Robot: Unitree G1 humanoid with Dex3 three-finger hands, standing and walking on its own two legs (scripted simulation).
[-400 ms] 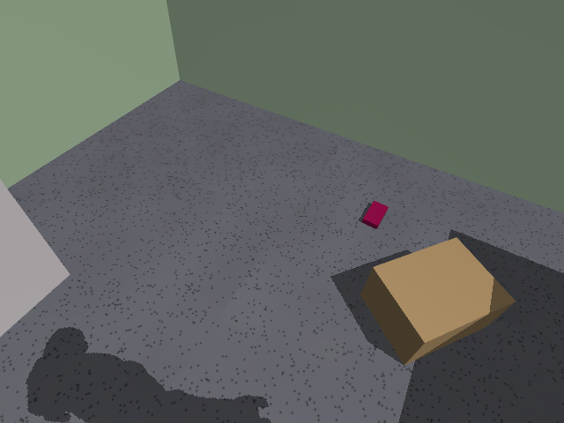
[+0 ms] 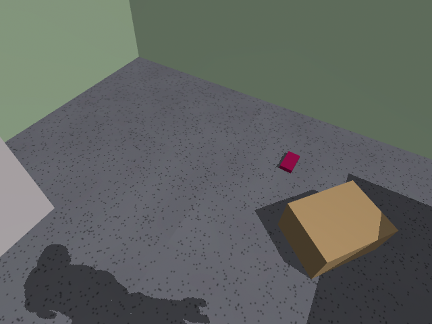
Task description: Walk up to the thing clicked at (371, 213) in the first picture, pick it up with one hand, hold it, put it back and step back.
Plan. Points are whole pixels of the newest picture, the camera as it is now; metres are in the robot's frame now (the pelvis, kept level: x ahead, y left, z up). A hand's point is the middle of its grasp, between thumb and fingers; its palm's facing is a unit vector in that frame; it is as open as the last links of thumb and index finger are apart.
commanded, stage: stand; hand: left
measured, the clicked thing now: (289, 161) +1.17 -0.49 -0.77
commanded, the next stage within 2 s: walk up in 0.72 s
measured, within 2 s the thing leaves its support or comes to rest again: neither
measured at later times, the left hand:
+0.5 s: hand out of the picture +0.09 +0.25 -0.16, palm faces -0.03 -0.94 -0.34, open 7.4 cm
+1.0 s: hand (89, 302) +0.19 +0.25 -0.13, palm faces -0.23 -0.88 -0.41, open 7.4 cm
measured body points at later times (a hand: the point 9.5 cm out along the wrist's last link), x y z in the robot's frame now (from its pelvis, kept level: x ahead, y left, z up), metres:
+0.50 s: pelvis +0.01 +0.00 +0.00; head +0.03 +0.00 +0.45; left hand +0.09 +0.30 -0.13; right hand +0.09 -0.30 -0.13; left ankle +0.01 +0.12 -0.75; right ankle +0.00 -0.12 -0.75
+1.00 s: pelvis +0.07 -0.02 -0.01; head +0.06 -0.06 +0.43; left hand +0.21 +0.29 -0.10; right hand +0.08 -0.37 -0.14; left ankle +0.01 +0.12 -0.75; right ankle +0.09 -0.16 -0.73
